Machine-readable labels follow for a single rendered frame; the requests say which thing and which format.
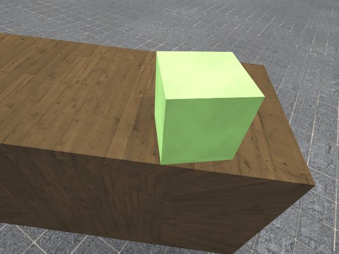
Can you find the carton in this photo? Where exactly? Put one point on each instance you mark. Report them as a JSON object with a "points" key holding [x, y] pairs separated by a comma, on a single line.
{"points": [[205, 103]]}

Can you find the pedestal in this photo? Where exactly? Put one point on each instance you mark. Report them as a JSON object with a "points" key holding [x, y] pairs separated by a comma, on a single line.
{"points": [[79, 153]]}

